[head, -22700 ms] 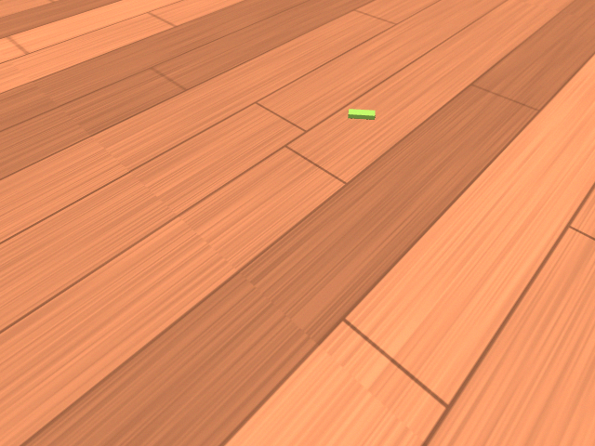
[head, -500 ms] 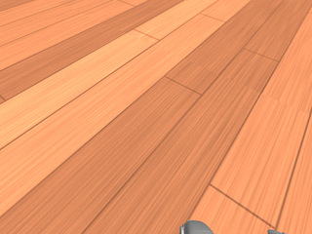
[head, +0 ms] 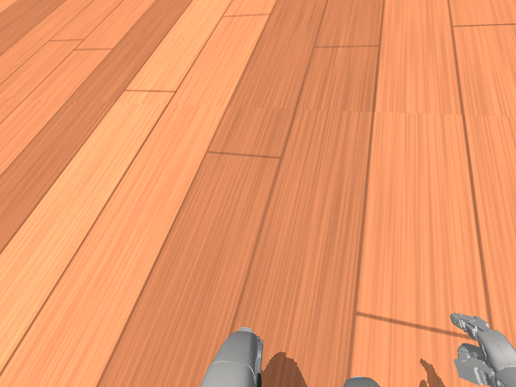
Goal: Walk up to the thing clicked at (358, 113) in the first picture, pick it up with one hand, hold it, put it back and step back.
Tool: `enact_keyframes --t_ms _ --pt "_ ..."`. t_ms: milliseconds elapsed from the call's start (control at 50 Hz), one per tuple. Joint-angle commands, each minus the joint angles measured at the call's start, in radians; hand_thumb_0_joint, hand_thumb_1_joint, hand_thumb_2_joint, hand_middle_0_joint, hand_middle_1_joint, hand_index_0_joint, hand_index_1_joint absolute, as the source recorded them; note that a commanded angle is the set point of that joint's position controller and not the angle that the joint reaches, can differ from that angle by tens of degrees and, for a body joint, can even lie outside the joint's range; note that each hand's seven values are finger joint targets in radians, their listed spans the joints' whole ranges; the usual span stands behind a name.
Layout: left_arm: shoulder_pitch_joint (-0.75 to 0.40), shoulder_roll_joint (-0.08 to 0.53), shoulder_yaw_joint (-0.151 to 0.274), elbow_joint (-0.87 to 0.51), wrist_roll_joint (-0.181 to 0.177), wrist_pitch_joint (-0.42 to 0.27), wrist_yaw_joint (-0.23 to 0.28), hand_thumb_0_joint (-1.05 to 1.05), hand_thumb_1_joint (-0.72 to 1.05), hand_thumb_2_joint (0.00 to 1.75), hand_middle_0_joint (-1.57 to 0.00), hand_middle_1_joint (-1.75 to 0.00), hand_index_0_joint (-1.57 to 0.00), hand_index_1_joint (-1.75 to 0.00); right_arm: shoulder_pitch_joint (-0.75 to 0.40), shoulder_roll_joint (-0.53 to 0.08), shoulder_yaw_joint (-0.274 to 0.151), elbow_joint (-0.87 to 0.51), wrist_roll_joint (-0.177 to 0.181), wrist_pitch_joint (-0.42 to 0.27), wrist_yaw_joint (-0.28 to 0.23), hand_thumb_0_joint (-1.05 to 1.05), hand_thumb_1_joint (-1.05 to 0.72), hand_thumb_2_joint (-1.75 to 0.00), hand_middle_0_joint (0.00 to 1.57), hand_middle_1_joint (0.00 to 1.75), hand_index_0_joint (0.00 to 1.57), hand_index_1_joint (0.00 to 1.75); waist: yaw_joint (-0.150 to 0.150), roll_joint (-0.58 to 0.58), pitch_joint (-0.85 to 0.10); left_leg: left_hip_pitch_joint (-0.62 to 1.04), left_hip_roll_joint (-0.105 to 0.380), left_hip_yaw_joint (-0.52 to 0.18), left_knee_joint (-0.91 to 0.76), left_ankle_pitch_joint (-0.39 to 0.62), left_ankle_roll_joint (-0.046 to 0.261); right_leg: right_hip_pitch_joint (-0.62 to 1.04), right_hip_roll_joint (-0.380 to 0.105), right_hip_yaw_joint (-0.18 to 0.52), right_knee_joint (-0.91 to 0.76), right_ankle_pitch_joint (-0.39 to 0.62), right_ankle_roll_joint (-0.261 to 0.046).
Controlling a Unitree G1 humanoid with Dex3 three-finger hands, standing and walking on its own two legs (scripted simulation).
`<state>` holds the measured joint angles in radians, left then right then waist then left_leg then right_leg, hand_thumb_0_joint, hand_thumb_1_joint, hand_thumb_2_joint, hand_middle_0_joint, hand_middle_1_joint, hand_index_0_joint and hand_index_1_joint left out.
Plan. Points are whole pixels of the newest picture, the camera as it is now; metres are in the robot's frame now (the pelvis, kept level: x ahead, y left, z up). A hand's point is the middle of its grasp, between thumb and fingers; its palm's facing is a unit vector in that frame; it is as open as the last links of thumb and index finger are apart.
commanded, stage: walk up
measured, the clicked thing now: out of the picture -0.91 -0.92 -0.75
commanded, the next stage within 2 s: none
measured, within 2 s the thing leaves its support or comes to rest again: neither
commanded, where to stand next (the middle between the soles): +0.14 +0.06 m, yaw -60 degrees
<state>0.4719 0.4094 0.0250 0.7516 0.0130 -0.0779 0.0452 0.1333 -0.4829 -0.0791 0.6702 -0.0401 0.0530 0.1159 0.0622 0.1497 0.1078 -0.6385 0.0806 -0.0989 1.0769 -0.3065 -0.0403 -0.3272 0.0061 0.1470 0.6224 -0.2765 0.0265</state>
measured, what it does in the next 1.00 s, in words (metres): steps to the left, turning right: left foot, then right foot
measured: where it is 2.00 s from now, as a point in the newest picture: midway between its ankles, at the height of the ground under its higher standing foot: outside the picture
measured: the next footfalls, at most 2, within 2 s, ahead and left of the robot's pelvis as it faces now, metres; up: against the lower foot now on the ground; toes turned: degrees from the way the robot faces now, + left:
left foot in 0.18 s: +0.22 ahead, +0.22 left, +0.00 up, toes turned -13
right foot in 0.80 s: -0.04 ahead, +0.04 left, +0.00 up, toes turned -45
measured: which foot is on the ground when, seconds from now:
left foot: up 0.00-0.16, down 0.18-0.80, up 0.82-1.00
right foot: down 0.00-0.18, up 0.20-0.78, down 0.80-1.00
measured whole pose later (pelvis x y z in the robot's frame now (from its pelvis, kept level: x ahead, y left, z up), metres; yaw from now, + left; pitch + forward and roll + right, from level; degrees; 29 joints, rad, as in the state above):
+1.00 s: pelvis +0.03 +0.14 +0.00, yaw -47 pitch -2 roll -1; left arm 0.41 0.40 0.07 0.87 0.02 0.00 -0.03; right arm 0.31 -0.45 -0.06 0.87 -0.02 0.00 0.04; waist 0.02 0.08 0.04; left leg -0.53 0.12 0.04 0.98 -0.30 -0.01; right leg -0.22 0.05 0.03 0.61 -0.36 -0.03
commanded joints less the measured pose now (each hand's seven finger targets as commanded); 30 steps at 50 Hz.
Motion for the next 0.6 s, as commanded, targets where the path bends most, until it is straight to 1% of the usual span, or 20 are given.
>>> enact_keyframes --t_ms 0,40,100,120,140,160,180,200,220,240,260,300,320,360,380,440,460,500,560,580 --pt "0.0 0.352 0.131 -0.099 0.01 -0.03 0.045 0.0 0.9 0.9 -0.2 -0.3 -0.2 -0.3 -0.061 -0.137 -0.061 -0.095 0.0 -0.019 -0.02 0.0 -0.9 -0.9 0.2 0.3 0.2 0.3 -0.047 -0.281 -0.088 -0.018 -0.009 0.025 -0.058 0.06 -0.004 0.026 -0.152 0.232 -0.123 0.346 -0.209" --pt "0.009 0.353 0.131 -0.111 0.016 -0.017 0.046 0.0 0.9 0.9 -0.2 -0.3 -0.2 -0.3 -0.092 -0.124 -0.061 -0.096 0.01 -0.021 -0.027 0.0 -0.9 -0.9 0.2 0.3 0.2 0.3 -0.031 -0.342 -0.096 0.039 -0.042 0.04 -0.135 0.032 0.012 0.008 -0.132 0.24 -0.055 0.418 -0.205" --pt "-0.074 0.354 0.123 -0.145 0.012 0.01 0.046 0.0 0.9 0.9 -0.2 -0.3 -0.2 -0.3 -0.039 -0.131 -0.075 -0.06 0.021 -0.023 -0.039 0.0 -0.9 -0.9 0.2 0.3 0.2 0.3 -0.067 -0.382 -0.111 0.249 -0.099 0.073 -0.257 -0.011 0.032 -0.119 -0.098 0.255 0.016 0.436 -0.174" --pt "-0.154 0.349 0.118 -0.166 0.008 0.016 0.049 0.0 0.9 0.9 -0.2 -0.3 -0.2 -0.3 0.094 -0.135 -0.084 -0.022 0.023 -0.024 -0.045 0.0 -0.9 -0.9 0.2 0.3 0.2 0.3 -0.157 -0.365 -0.139 0.456 -0.102 0.081 -0.369 0.056 0.041 -0.235 -0.085 0.232 0.081 0.405 -0.128" --pt "-0.175 0.29 0.097 -0.181 0.003 0.022 0.057 0.0 0.9 0.9 -0.2 -0.3 -0.2 -0.3 0.209 -0.174 -0.098 0.005 0.011 -0.03 -0.054 0.0 -0.9 -0.9 0.2 0.3 0.2 0.3 -0.224 -0.273 -0.149 0.591 -0.068 0.025 -0.487 0.092 0.063 -0.328 -0.013 0.205 0.211 0.279 -0.063" --pt "-0.09 0.192 0.073 -0.177 -0.008 0.033 0.064 0.0 0.9 0.9 -0.2 -0.3 -0.2 -0.3 0.199 -0.259 -0.111 -0.005 -0.003 -0.035 -0.063 0.0 -0.9 -0.9 0.2 0.3 0.2 0.3 -0.182 0.081 -0.169 0.58 0.183 -0.261 -0.617 0.1 0.106 -0.385 0.143 0.056 0.474 -0.111 -0.03" --pt "0.021 0.22 0.082 -0.142 -0.011 0.043 0.075 0.0 0.9 0.9 -0.2 -0.3 -0.2 -0.3 0.057 -0.298 -0.108 -0.055 0.029 -0.037 -0.064 0.0 -0.9 -0.9 0.2 0.3 0.2 0.3 -0.098 0.148 -0.183 0.457 0.389 -0.482 -0.734 0.092 0.209 -0.37 0.112 -0.007 0.639 -0.366 -0.011" --pt "0.013 0.261 0.091 -0.099 0.005 0.047 0.077 0.0 0.9 0.9 -0.2 -0.3 -0.2 -0.3 -0.023 -0.305 -0.114 -0.055 0.044 -0.039 -0.068 0.0 -0.9 -0.9 0.2 0.3 0.2 0.3 -0.072 0.117 -0.162 0.338 0.405 -0.562 -0.799 -0.045 0.246 -0.32 0.068 0.006 0.754 -0.329 -0.018" --pt "-0.035 0.288 0.097 -0.078 0.006 0.051 0.063 0.0 0.9 0.9 -0.2 -0.3 -0.2 -0.3 -0.047 -0.243 -0.1 -0.052 0.037 -0.045 -0.074 0.0 -0.9 -0.9 0.2 0.3 0.2 0.3 -0.072 0.027 -0.105 0.281 0.344 -0.472 -0.803 -0.104 0.222 -0.296 0.036 -0.005 0.76 -0.263 -0.022" --pt "-0.036 0.291 0.103 -0.048 -0.006 0.06 0.043 0.0 0.9 0.9 -0.2 -0.3 -0.2 -0.3 -0.056 -0.214 -0.089 -0.031 0.029 -0.054 -0.079 0.0 -0.9 -0.9 0.2 0.3 0.2 0.3 -0.056 0.032 -0.087 0.29 0.267 -0.322 -0.765 -0.138 0.202 -0.289 0.015 -0.007 0.726 -0.21 -0.022" --pt "-0.028 0.28 0.1 -0.027 -0.017 0.059 0.014 0.0 0.9 0.9 -0.2 -0.3 -0.2 -0.3 -0.036 -0.209 -0.084 -0.017 0.036 -0.064 -0.092 0.0 -0.9 -0.9 0.2 0.3 0.2 0.3 -0.051 0.072 -0.122 0.339 0.219 -0.222 -0.696 -0.155 0.205 -0.285 -0.025 -0.005 0.669 -0.165 -0.041" --pt "-0.05 0.257 0.099 -0.025 -0.013 0.07 -0.028 0.0 0.9 0.9 -0.2 -0.3 -0.2 -0.3 0.042 -0.216 -0.077 0.015 0.04 -0.082 -0.103 0.0 -0.9 -0.9 0.2 0.3 0.2 0.3 -0.072 0.1 -0.186 0.47 0.202 -0.159 -0.652 -0.046 0.215 -0.302 -0.019 -0.022 0.612 -0.145 -0.035" --pt "-0.084 0.25 0.098 -0.035 -0.01 0.075 -0.041 0.0 0.9 0.9 -0.2 -0.3 -0.2 -0.3 0.104 -0.216 -0.076 0.029 0.04 -0.09 -0.109 0.0 -0.9 -0.9 0.2 0.3 0.2 0.3 -0.091 0.069 -0.207 0.558 0.215 -0.154 -0.635 0.059 0.217 -0.331 -0.014 -0.008 0.588 -0.16 -0.025" --pt "-0.144 0.246 0.102 -0.064 0.002 0.095 -0.058 0.0 0.9 0.9 -0.2 -0.3 -0.2 -0.3 0.176 -0.232 -0.082 0.042 0.045 -0.101 -0.127 0.0 -0.9 -0.9 0.2 0.3 0.2 0.3 -0.106 0.003 -0.19 0.615 0.293 -0.162 -0.629 0.184 0.236 -0.376 -0.023 0.018 0.583 -0.173 -0.012" --pt "-0.17 0.239 0.095 -0.063 0.008 0.107 -0.061 0.0 0.9 0.9 -0.2 -0.3 -0.2 -0.3 0.183 -0.217 -0.076 0.051 0.045 -0.103 -0.132 0.0 -0.9 -0.9 0.2 0.3 0.2 0.3 -0.104 -0.037 -0.161 0.586 0.316 -0.159 -0.658 0.181 0.194 -0.382 -0.018 0.024 0.565 -0.16 -0.014" --pt "-0.207 0.243 0.105 -0.079 0.015 0.126 -0.08 0.0 0.9 0.9 -0.2 -0.3 -0.2 -0.3 0.191 -0.247 -0.084 0.051 0.043 -0.118 -0.142 0.0 -0.9 -0.9 0.2 0.3 0.2 0.3 -0.109 -0.039 -0.125 0.541 0.347 -0.092 -0.722 0.058 0.174 -0.363 -0.043 0.007 0.511 -0.123 -0.013" --pt "-0.221 0.241 0.108 -0.08 0.013 0.127 -0.085 0.0 0.9 0.9 -0.2 -0.3 -0.2 -0.3 0.192 -0.247 -0.084 0.055 0.038 -0.122 -0.142 0.0 -0.9 -0.9 0.2 0.3 0.2 0.3 -0.112 -0.032 -0.11 0.512 0.341 -0.057 -0.745 0.019 0.155 -0.347 -0.048 -0.008 0.488 -0.11 -0.015" --pt "-0.211 0.229 0.108 -0.07 0.006 0.13 -0.098 0.0 0.9 0.9 -0.2 -0.3 -0.2 -0.3 0.188 -0.258 -0.086 0.058 0.031 -0.127 -0.137 0.0 -0.9 -0.9 0.2 0.3 0.2 0.3 -0.108 0.008 -0.104 0.488 0.337 0.003 -0.783 -0.102 0.15 -0.315 -0.058 -0.035 0.437 -0.092 -0.017" --pt "-0.223 0.228 0.114 -0.06 0.009 0.131 -0.112 0.0 0.9 0.9 -0.2 -0.3 -0.2 -0.3 0.178 -0.281 -0.096 0.057 0.019 -0.126 -0.126 0.0 -0.9 -0.9 0.2 0.3 0.2 0.3 -0.11 0.049 -0.104 0.425 0.378 0.042 -0.812 -0.261 0.195 -0.246 -0.086 -0.097 0.379 -0.14 -0.014" --pt "-0.22 0.228 0.113 -0.053 0.007 0.13 -0.116 0.0 0.9 0.9 -0.2 -0.3 -0.2 -0.3 0.174 -0.285 -0.096 0.058 0.014 -0.124 -0.123 0.0 -0.9 -0.9 0.2 0.3 0.2 0.3 -0.11 0.038 -0.11 0.432 0.37 0.065 -0.81 -0.289 0.192 -0.242 -0.083 -0.115 0.353 -0.148 -0.018"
